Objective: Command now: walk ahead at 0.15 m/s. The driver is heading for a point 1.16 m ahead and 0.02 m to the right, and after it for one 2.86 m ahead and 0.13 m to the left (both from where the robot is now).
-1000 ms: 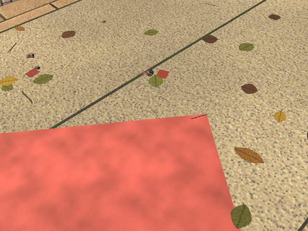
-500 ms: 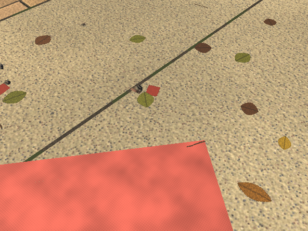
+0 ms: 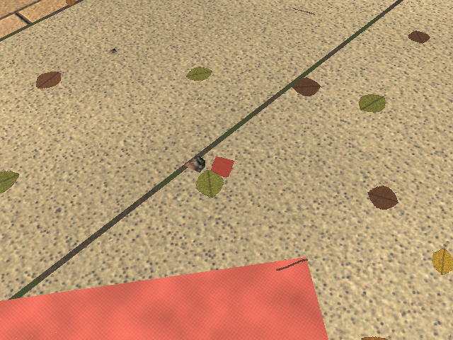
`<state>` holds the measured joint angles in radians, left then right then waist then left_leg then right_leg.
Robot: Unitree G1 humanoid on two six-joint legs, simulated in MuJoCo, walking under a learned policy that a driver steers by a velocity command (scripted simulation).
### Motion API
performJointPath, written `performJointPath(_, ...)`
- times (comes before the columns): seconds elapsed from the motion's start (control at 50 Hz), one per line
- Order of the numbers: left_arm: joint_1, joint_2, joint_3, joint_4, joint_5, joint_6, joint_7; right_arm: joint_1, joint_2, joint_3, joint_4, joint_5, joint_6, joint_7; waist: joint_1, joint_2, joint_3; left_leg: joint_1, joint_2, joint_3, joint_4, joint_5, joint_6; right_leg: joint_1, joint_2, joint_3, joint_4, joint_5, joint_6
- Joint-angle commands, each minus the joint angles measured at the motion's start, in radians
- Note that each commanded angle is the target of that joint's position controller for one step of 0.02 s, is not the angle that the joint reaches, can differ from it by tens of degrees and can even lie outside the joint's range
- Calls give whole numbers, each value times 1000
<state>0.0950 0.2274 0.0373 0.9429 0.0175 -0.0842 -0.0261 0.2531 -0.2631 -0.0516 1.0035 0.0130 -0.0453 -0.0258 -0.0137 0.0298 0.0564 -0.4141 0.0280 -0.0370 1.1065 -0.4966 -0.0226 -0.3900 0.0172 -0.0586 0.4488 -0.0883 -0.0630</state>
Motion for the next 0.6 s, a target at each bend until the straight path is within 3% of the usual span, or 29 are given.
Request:
performJointPath(0.02,-28,94,11,-28,21,-8,4,137,-18,-11,-6,-7,30,-19,-50,-129,-168,83,64,-14,-122,77,-10,75,-238,168,-169,478,-178)
performJointPath(0.06,-32,114,15,-20,19,-5,14,104,-18,-8,-14,-12,40,-27,-48,-138,-176,122,60,-3,-268,121,-13,62,-225,143,-180,418,-180)
performJointPath(0.12,-15,135,17,-7,5,15,28,49,-46,-14,-20,-13,58,-29,-25,-134,-177,175,53,7,-394,227,-11,57,-228,168,-221,97,-165)
performJointPath(0.16,-23,125,12,-1,-4,29,33,23,-45,-16,-18,-17,62,-26,-30,-126,-128,218,43,23,-501,289,3,17,-207,177,-236,-170,-134)
performJointPath(0.2,11,94,1,19,-13,36,35,3,-49,-16,-17,-35,58,-23,-31,-95,-69,266,49,17,-643,368,26,-11,-163,176,-226,-348,-68)
performJointPath(0.22,40,85,-2,29,-9,38,34,3,-69,-17,-21,-39,54,-24,-17,-65,-52,279,89,-23,-685,407,43,-14,-135,168,-197,-376,-32)
performJointPath(0.24,91,93,5,33,-6,39,34,-16,-133,-29,-19,-24,51,-27,38,24,-30,252,100,-26,-664,399,63,-13,-76,126,-179,-347,-5)
performJointPath(0.26,83,94,6,34,-5,45,41,-16,-113,-31,-1,-13,46,-20,28,67,-22,159,75,-20,-689,265,65,66,-43,75,-148,-283,11)
performJointPath(0.28,68,98,7,33,-7,51,46,-22,-75,-24,4,-16,38,-16,22,65,-19,120,67,-19,-714,236,52,119,-40,63,-113,-229,15)
performJointPath(0.3,67,87,5,34,-9,55,50,-39,-62,-20,7,-22,32,-14,28,73,-31,114,66,-17,-724,272,38,149,-42,57,-90,-176,11)
performJointPath(0.38,74,89,8,48,-8,62,50,-33,-60,-19,25,-15,15,-12,20,37,-82,179,56,-5,-689,426,31,193,-48,52,-49,-12,2)
performJointPath(0.4,84,84,8,58,-11,63,49,-11,-57,-19,39,-12,16,-13,15,29,-105,196,47,4,-688,357,37,200,-37,38,-41,-77,0)
performJointPath(0.44,80,97,17,62,-25,70,49,0,-74,-26,47,-1,22,-17,13,15,-67,158,27,13,-672,91,69,156,-20,27,-17,-338,-17)
performJointPath(0.48,88,104,23,60,-35,62,50,-1,-67,-26,38,6,12,-19,15,-16,14,83,32,-5,-663,-85,101,94,-47,74,-34,-526,-47)
performJointPath(0.52,136,109,27,70,-42,37,47,-9,-49,-21,27,13,-16,-15,30,-53,55,7,30,-3,-607,-74,116,118,-99,156,-58,-563,-85)
performJointPath(0.54,178,123,33,80,-45,25,44,-25,-38,-19,17,13,-32,-9,45,-83,56,-50,19,18,-546,-31,114,173,-140,224,-80,-558,-112)
performJointPath(0.58,261,179,50,102,-49,7,40,-62,-6,-11,-13,8,-60,9,57,-193,29,-172,-10,77,-375,93,105,311,-301,467,-152,-480,-199)
performJointPath(0.6,278,177,50,104,-47,-1,40,-95,-12,-11,-28,7,-69,17,62,-192,26,-211,-3,66,-339,86,112,341,-346,529,-152,-377,-223)
